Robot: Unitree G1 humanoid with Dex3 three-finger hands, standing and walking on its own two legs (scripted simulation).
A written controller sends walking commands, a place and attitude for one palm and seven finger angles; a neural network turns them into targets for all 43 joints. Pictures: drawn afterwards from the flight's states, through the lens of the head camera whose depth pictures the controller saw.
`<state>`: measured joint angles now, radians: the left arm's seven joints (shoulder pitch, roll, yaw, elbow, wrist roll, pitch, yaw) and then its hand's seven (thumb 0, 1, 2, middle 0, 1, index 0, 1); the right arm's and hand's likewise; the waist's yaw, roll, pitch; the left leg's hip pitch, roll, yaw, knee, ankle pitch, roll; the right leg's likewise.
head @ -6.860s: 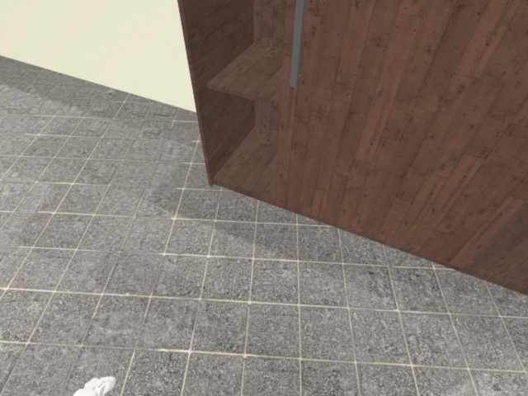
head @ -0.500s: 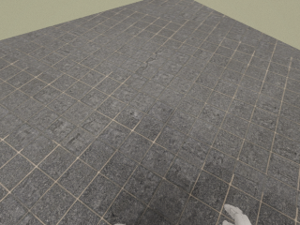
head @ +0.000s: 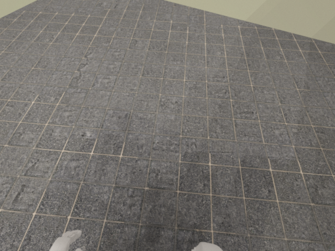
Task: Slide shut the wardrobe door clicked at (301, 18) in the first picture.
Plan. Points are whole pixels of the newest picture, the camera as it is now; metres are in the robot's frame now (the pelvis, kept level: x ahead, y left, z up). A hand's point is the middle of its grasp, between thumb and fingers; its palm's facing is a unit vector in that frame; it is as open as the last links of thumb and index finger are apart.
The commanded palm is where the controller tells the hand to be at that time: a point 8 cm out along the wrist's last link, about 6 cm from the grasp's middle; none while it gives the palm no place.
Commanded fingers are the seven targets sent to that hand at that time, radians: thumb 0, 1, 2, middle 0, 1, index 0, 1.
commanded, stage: turn to face it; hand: right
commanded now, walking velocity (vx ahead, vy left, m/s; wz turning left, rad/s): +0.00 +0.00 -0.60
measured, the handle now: out of the picture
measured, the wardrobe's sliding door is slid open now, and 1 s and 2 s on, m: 0.36 0.36 0.36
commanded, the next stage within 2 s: none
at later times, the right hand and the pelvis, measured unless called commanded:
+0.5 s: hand out of the picture +0.07 -0.28 -0.15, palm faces +0.29 +0.93 -0.23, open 7.3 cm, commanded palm none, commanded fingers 0.00 -0.90 -0.90 0.20 0.30 0.20 0.30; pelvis +0.00 -0.04 +0.01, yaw -16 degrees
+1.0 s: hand out of the picture -0.05 -0.21 -0.14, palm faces +0.56 +0.78 -0.26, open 7.4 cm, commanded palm none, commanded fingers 0.00 -0.90 -0.90 0.20 0.30 0.20 0.30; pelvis -0.02 +0.01 +0.00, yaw -36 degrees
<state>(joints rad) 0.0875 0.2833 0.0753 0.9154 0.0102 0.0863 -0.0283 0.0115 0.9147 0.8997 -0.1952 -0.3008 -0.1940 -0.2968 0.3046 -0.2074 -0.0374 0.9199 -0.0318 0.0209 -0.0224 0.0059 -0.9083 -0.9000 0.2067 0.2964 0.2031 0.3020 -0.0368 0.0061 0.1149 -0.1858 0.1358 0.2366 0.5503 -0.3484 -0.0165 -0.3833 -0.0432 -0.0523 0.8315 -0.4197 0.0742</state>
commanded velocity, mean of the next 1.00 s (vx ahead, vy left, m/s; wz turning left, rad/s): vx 0.00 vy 0.00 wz -0.60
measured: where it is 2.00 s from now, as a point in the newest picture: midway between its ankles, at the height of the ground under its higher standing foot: outside the picture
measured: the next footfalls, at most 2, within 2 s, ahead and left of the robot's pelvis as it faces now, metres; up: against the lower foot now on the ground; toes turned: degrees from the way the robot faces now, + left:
right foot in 0.06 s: +0.03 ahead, -0.12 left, +0.00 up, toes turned -9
left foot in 0.72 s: +0.09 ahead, +0.09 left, +0.00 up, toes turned -25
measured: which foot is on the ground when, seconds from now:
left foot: down 0.00-0.06, up 0.08-0.70, down 0.72-1.00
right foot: up 0.00-0.04, down 0.06-0.72, up 0.74-1.00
